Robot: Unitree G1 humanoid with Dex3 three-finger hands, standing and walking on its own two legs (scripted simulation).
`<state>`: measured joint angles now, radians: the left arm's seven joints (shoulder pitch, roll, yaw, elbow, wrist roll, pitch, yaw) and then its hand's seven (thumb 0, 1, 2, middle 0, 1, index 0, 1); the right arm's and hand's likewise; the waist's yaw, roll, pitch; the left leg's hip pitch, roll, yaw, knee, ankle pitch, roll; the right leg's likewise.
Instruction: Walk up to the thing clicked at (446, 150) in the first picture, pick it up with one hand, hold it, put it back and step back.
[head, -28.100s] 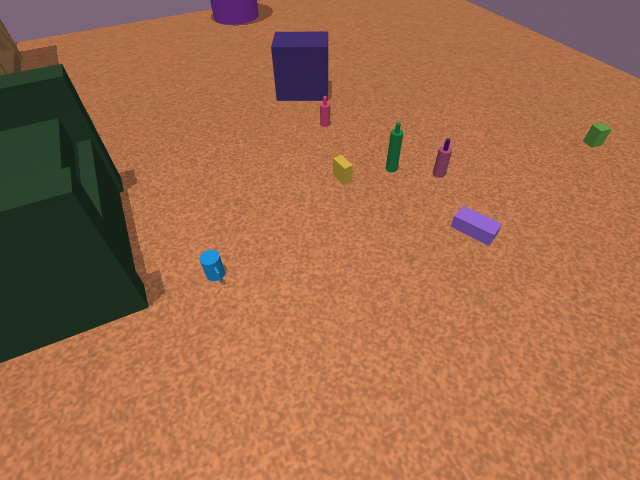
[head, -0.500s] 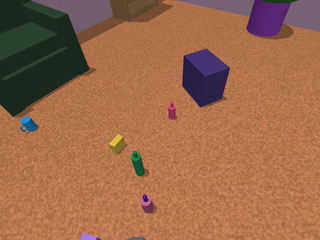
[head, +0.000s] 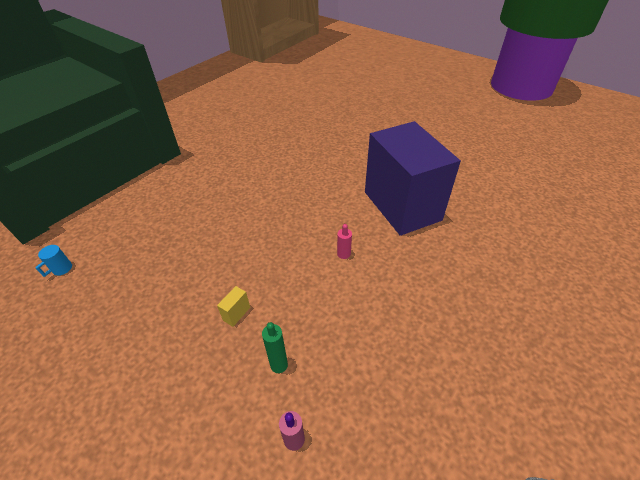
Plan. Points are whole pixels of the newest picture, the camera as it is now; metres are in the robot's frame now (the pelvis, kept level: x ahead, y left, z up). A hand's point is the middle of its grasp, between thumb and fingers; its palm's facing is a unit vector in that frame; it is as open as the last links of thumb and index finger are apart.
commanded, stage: walk up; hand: left
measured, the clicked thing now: (291, 428) +0.38 +0.13 -0.67
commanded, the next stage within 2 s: stand in 1.22 s
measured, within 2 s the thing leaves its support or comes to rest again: neither
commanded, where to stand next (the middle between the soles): +0.06 +0.01 m, yaw -1 degrees
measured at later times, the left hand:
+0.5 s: hand out of the picture +0.13 +0.23 -0.14, palm faces -0.05 -0.94 -0.33, open 7.4 cm
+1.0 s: hand out of the picture +0.12 +0.25 -0.15, palm faces -0.05 -0.94 -0.34, open 7.4 cm
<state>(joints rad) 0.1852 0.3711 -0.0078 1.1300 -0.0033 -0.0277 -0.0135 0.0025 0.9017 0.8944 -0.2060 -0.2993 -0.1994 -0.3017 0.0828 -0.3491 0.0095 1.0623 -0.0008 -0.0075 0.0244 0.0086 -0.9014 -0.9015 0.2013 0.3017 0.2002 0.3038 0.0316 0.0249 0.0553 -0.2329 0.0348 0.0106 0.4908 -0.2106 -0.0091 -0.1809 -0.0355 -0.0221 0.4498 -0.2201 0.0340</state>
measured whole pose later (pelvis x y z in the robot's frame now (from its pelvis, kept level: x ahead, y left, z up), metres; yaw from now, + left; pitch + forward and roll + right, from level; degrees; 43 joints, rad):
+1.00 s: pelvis +0.03 +0.00 +0.01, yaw -2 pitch -3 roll +0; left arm 0.08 0.34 0.01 1.16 0.00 -0.01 -0.01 0.00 0.90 0.89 -0.21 -0.30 -0.20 -0.30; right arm 0.08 -0.35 -0.01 1.15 -0.01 0.00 0.01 0.01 -0.90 -0.90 0.20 0.30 0.20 0.30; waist -0.01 0.01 0.05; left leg -0.12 0.04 0.05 0.34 -0.18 -0.02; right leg -0.10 -0.03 0.01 0.34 -0.20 0.03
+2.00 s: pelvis +0.03 -0.01 +0.01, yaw -2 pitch -3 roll +0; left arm 0.11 0.35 -0.01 1.12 0.00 -0.01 -0.01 0.00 0.90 0.89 -0.21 -0.30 -0.20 -0.30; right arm 0.09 -0.35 0.00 1.14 -0.01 0.00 0.01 0.01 -0.90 -0.90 0.20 0.30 0.20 0.30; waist -0.01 0.00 0.05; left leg -0.10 0.05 0.04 0.31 -0.17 -0.03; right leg -0.08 -0.02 0.00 0.31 -0.19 0.02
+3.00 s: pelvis +0.03 -0.01 +0.01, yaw -2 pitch -2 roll +0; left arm 0.12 0.35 -0.01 1.11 0.01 -0.01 -0.01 0.00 0.90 0.89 -0.21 -0.30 -0.20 -0.30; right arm 0.11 -0.35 0.00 1.14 -0.01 0.00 0.01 0.01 -0.90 -0.90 0.20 0.30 0.20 0.30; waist -0.01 0.00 0.05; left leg -0.10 0.05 0.04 0.32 -0.17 -0.03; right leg -0.08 -0.02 0.00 0.32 -0.19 0.02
